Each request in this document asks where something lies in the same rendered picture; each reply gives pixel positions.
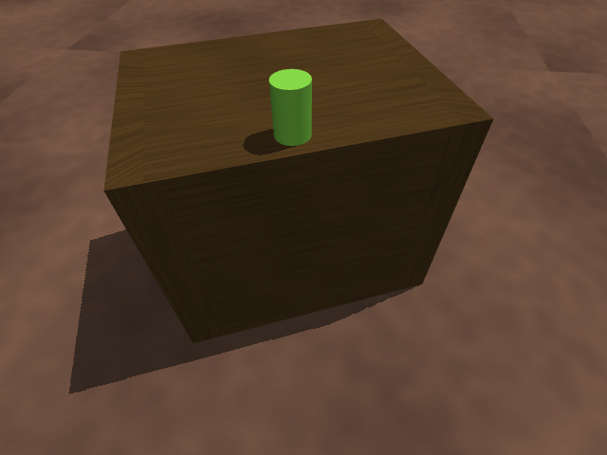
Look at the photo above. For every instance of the can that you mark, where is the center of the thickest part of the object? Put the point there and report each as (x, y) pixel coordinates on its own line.
(291, 106)

